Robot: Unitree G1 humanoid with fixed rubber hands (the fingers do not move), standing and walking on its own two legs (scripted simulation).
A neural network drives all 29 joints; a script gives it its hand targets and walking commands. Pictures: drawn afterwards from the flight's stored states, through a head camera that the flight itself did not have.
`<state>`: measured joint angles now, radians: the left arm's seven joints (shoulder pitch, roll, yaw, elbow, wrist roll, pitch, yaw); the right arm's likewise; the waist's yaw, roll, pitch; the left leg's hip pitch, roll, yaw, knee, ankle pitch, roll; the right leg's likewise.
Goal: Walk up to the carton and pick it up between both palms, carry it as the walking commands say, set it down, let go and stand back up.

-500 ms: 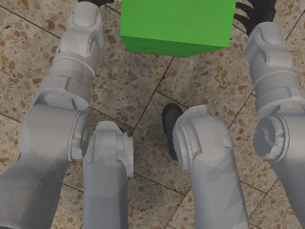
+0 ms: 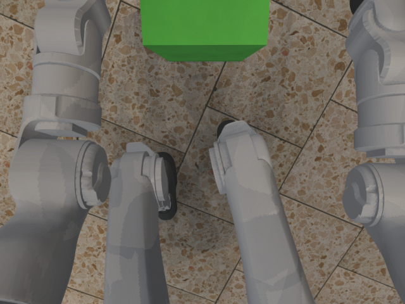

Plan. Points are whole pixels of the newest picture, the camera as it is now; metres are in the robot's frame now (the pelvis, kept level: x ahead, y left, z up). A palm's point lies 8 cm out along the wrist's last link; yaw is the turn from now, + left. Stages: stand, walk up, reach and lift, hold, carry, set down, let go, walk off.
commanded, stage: set down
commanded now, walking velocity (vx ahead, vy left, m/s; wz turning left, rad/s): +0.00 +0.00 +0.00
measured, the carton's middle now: (205, 14) +0.54 -0.09 -0.32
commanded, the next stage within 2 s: let go in 0.80 s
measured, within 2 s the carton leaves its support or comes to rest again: neither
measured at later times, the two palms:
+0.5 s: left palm out of the picture +0.58 +0.06 +0.01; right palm out of the picture +0.48 -0.29 +0.00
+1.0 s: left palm out of the picture +0.56 +0.08 +0.11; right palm out of the picture +0.48 -0.28 +0.11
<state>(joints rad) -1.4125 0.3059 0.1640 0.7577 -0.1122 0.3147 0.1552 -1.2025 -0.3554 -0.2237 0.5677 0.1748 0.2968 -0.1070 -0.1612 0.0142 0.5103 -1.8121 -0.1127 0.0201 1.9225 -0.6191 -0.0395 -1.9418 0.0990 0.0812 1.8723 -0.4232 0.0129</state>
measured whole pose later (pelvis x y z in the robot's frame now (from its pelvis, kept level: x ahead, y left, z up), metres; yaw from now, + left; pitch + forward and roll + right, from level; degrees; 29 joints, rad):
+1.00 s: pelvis +0.06 -0.02 +0.22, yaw +0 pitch +36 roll +4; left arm -1.02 0.16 0.26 0.84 0.13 0.19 0.10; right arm -0.88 -0.17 -0.31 0.72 -0.12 0.16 0.02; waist -0.12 0.01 0.05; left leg -1.27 -0.08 -0.08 0.97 -0.33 -0.06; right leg -1.37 0.06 0.07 0.95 -0.21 -0.03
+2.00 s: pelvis +0.16 +0.04 +0.31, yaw -4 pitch -4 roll -1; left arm 0.22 0.23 0.00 0.44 0.00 0.11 -0.05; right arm 0.23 -0.21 -0.06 0.44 -0.04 0.13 0.09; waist 0.02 0.02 0.09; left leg -0.05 -0.06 -0.07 0.46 -0.34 0.05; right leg -0.14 0.04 0.11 0.44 -0.24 0.02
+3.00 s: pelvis +0.10 -0.02 +0.30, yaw +0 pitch -5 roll +0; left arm 0.31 0.27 0.08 0.82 0.02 -0.02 0.00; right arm 0.38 -0.28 -0.06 0.78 -0.02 -0.02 -0.01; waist 0.01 0.00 -0.05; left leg -0.18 -0.04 -0.14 0.57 -0.31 -0.02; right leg -0.26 0.06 0.03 0.55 -0.21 -0.04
